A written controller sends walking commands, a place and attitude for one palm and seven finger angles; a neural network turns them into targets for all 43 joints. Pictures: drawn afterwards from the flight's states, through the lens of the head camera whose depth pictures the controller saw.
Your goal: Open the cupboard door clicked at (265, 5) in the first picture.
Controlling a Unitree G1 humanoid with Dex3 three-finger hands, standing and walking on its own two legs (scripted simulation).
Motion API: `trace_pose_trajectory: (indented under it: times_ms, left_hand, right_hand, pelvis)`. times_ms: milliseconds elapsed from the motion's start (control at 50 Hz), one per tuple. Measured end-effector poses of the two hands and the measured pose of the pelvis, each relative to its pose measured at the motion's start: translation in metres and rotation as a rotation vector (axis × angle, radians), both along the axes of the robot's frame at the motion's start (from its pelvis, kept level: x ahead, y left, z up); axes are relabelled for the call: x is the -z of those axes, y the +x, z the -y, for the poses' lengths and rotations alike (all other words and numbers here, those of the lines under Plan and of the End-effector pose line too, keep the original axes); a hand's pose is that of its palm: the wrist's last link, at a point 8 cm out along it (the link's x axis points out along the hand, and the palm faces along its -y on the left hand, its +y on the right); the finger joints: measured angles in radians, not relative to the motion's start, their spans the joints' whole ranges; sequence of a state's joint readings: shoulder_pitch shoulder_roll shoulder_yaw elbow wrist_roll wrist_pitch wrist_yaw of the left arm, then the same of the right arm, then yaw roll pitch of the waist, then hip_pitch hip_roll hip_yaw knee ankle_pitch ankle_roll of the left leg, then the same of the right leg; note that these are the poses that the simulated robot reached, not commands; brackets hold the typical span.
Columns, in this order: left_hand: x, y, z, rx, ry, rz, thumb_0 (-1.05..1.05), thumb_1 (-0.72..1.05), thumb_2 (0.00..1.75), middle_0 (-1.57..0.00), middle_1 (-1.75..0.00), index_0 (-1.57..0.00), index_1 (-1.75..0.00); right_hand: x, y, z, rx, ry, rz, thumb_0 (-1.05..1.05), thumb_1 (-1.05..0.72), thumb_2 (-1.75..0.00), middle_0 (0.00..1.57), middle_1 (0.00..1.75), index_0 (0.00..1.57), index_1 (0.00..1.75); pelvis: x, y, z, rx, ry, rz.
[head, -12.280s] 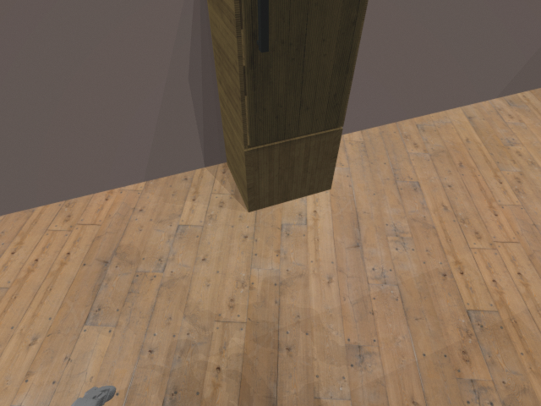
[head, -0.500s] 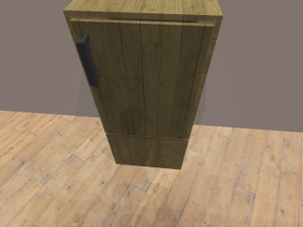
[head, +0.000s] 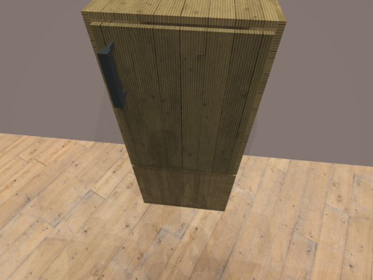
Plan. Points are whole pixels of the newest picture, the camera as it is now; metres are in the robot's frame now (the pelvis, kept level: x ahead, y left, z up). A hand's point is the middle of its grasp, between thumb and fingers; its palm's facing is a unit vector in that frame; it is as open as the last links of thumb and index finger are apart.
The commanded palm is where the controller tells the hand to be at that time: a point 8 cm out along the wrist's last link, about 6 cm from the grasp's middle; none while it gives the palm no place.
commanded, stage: raise the hand with hooked fingers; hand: left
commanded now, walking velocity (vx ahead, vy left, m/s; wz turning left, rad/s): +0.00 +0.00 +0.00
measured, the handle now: (115, 76) +0.57 +0.23 +0.13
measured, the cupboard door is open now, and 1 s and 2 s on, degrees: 0 0 0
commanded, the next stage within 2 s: none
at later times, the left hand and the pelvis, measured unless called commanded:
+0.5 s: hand (74, 273) +0.14 +0.23 -0.01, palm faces +0.12 -0.99 -0.02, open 9.3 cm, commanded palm +0.14 +0.26 +0.01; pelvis -0.03 +0.01 -0.06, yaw +3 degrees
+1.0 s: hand (57, 221) +0.21 +0.26 +0.05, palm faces -0.02 -1.00 -0.07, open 12.3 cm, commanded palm +0.18 +0.32 +0.08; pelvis -0.03 +0.03 -0.03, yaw +2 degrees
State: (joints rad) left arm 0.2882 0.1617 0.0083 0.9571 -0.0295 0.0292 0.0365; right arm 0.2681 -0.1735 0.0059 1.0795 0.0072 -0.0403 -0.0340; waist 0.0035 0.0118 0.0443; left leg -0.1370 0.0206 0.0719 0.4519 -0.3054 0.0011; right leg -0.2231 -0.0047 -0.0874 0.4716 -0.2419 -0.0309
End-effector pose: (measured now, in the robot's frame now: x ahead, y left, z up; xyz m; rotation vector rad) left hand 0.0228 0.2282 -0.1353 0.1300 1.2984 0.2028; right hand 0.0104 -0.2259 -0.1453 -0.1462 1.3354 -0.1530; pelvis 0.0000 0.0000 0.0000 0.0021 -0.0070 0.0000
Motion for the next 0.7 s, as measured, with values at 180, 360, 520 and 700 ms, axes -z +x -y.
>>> trace_pose_trajectory:
  times_ms: [180, 360, 520, 700]
  left_hand:
    - [-0.154, 0.159, -0.011, 0.044, 0.022, 1.100, 0.02, 0.83, 0.86, -0.21, -0.35, -0.20, -0.35]
    - [-0.110, 0.111, -0.008, 0.248, -0.199, 1.172, 0.01, 0.64, 0.79, -0.22, -0.47, -0.22, -0.47]
    - [-0.134, 0.092, -0.048, 0.129, -0.024, 1.319, 0.02, 0.45, 0.71, -0.23, -0.59, -0.23, -0.59]
    - [-0.161, 0.167, -0.038, 0.383, -0.183, 1.218, 0.01, 0.24, 0.62, -0.25, -0.73, -0.25, -0.72]
  right_hand:
    - [-0.039, 0.106, 0.018, -0.057, -0.076, 0.607, 0.01, -0.91, -0.90, 0.20, 0.30, 0.20, 0.30]
    - [-0.086, 0.181, 0.026, -0.206, -0.142, 0.901, 0.01, -0.91, -0.90, 0.20, 0.30, 0.20, 0.30]
    - [-0.059, 0.177, -0.008, -0.305, -0.114, 0.829, 0.01, -0.91, -0.90, 0.20, 0.30, 0.20, 0.30]
    - [-0.027, 0.112, -0.042, -0.147, 0.008, 0.690, 0.01, -0.90, -0.90, 0.20, 0.30, 0.21, 0.30]
  pelvis:
    - [0.012, -0.011, -0.006, -0.025, 0.009, -0.059]
    - [0.046, -0.027, -0.001, -0.010, 0.011, -0.146]
    - [0.058, -0.036, -0.007, -0.060, -0.041, -0.144]
    - [0.046, -0.039, -0.021, -0.030, -0.036, -0.131]
